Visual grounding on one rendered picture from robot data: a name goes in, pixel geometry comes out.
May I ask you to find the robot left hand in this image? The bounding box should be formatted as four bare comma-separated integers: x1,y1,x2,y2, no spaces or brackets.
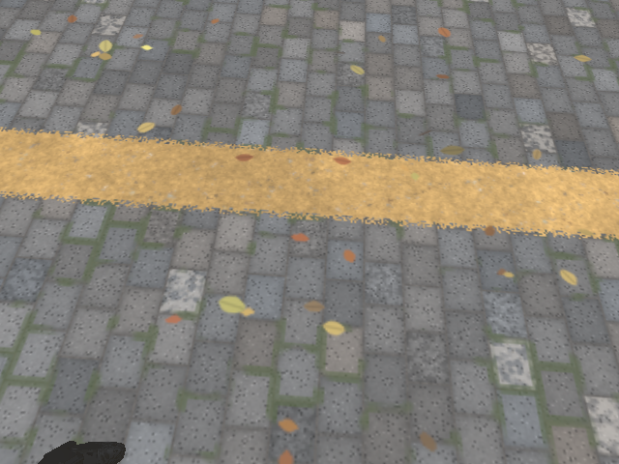
38,441,126,464

